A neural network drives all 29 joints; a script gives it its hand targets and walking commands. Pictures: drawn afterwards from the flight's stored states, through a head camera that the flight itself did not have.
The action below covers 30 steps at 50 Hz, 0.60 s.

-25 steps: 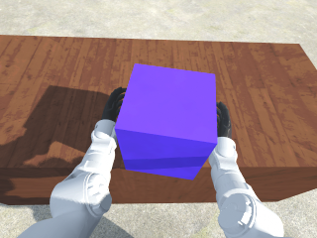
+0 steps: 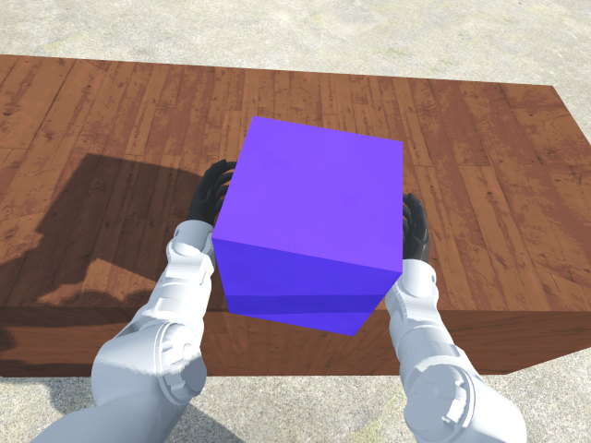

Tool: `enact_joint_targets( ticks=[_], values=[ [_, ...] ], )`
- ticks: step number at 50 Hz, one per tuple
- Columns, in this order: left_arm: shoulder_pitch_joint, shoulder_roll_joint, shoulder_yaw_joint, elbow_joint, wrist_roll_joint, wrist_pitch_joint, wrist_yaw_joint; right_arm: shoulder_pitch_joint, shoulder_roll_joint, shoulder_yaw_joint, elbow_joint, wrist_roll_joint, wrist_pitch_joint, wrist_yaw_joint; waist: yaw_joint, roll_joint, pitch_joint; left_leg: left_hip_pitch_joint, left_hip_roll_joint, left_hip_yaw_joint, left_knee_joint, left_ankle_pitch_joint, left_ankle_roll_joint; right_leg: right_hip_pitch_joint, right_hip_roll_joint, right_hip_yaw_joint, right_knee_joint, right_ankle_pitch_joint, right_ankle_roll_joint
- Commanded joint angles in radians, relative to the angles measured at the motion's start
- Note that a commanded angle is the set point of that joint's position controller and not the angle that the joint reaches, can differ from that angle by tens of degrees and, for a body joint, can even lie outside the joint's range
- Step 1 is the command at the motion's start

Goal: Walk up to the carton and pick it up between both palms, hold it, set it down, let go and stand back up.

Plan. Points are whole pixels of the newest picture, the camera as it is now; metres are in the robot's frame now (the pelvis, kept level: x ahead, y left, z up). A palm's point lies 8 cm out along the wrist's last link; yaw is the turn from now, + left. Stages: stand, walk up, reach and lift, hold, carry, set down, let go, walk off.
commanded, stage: reach and lift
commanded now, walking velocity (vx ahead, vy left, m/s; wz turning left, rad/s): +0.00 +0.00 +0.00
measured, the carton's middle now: (307, 235) +0.40 +0.01 -0.01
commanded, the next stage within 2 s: none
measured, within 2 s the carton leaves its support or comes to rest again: leaves its support in 0.60 s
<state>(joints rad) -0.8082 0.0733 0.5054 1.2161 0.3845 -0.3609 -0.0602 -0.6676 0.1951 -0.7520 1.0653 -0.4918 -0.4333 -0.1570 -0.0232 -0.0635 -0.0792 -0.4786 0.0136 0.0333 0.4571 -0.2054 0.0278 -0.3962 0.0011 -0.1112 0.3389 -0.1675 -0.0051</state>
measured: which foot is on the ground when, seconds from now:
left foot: down 0.00-1.00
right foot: down 0.00-1.00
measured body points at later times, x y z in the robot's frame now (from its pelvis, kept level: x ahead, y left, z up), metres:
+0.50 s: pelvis +0.00 +0.00 +0.00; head +0.07 +0.04 +0.44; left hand +0.42 +0.16 +0.02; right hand +0.38 -0.14 +0.01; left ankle +0.00 +0.09 -0.74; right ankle -0.01 -0.12 -0.74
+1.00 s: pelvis -0.01 -0.01 +0.00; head +0.04 +0.02 +0.45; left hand +0.41 +0.15 +0.04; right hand +0.37 -0.15 +0.03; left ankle +0.00 +0.09 -0.74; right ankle -0.01 -0.12 -0.74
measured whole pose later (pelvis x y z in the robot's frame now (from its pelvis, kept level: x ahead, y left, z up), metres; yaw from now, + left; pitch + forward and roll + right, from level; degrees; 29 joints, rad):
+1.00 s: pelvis -0.01 -0.01 +0.00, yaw -1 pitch +12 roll -2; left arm -0.80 0.11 0.30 1.30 0.18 -0.39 -0.01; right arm -0.63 0.11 -0.47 1.14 -0.27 -0.45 -0.21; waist -0.01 -0.04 -0.12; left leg -0.42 0.02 0.05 0.38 -0.17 0.02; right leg -0.35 0.01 -0.09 0.28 -0.13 -0.01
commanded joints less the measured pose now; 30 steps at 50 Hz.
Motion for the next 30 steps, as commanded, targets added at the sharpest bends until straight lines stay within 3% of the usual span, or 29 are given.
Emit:
enact_joint_targets(
  ticks=[1,6,7,8,9,16,17,24,28,30],
  values=[
    [-0.474,-0.5,-0.2,0.011,0.065,-0.006,-0.069,-0.523,0.469,0.284,0.046,-0.099,-0.058,0.157,0.002,0.16,-0.493,0.282,0.013,0.032,0.017,0.505,-0.095,0.197,0.019,-0.009,0.013,0.242,-0.024],
    [-0.457,-0.507,-0.204,0.001,0.07,0.001,-0.061,-0.521,0.463,0.295,0.028,-0.096,-0.057,0.161,0.01,0.164,-0.514,0.298,0.015,0.033,0.009,0.512,-0.098,0.193,0.022,-0.013,0.004,0.236,-0.026],
    [-0.45,-0.501,-0.19,0.004,0.074,0.001,-0.059,-0.526,0.466,0.304,0.021,-0.095,-0.058,0.162,0.025,0.156,-0.498,0.288,0.013,0.037,0.006,0.5,-0.091,0.205,0.019,-0.007,0.003,0.239,-0.025],
    [-0.466,-0.495,-0.189,0.007,0.068,0.0,-0.061,-0.528,0.466,0.299,0.02,-0.097,-0.053,0.161,0.013,0.132,-0.5,0.278,0.015,0.032,-0.006,0.47,-0.086,0.218,0.017,-0.007,-0.001,0.23,-0.02],
    [-0.477,-0.501,-0.197,-0.01,0.071,-0.005,-0.058,-0.523,0.473,0.298,0.025,-0.105,-0.057,0.158,0.011,0.144,-0.516,0.277,0.013,0.037,-0.009,0.475,-0.087,0.221,0.015,-0.008,0.003,0.252,-0.019],
    [-0.511,-0.535,-0.251,-0.042,0.045,-0.055,-0.038,-0.581,0.46,0.326,0.015,-0.105,-0.133,0.16,0.021,0.168,-0.61,0.334,0.024,0.033,0.019,0.625,-0.117,0.217,0.028,-0.022,0.006,0.339,-0.027],
    [-0.514,-0.544,-0.266,-0.038,0.041,-0.064,-0.038,-0.59,0.458,0.33,0.02,-0.106,-0.146,0.158,0.011,0.167,-0.622,0.344,0.024,0.034,0.021,0.64,-0.123,0.224,0.031,-0.024,0.003,0.359,-0.028],
    [-0.584,-0.512,-0.291,-0.013,-0.011,-0.112,-0.053,-0.612,0.476,0.384,0.06,-0.081,-0.168,0.143,0.008,0.111,-0.611,0.248,0.009,0.043,-0.026,0.507,-0.089,0.307,0.008,0.002,0.017,0.406,-0.002],
    [-0.6,-0.531,-0.316,0.007,-0.021,-0.118,-0.053,-0.623,0.479,0.405,0.071,-0.066,-0.173,0.134,0.01,0.136,-0.632,0.254,0.005,0.047,-0.03,0.475,-0.093,0.304,0.005,0.01,0.009,0.396,-0.016],
    [-0.621,-0.517,-0.323,0.019,-0.037,-0.121,-0.06,-0.641,0.48,0.41,0.076,-0.065,-0.173,0.13,0.001,0.116,-0.617,0.236,0.002,0.047,-0.034,0.439,-0.085,0.301,0.003,0.012,0.007,0.381,-0.011]
  ],
)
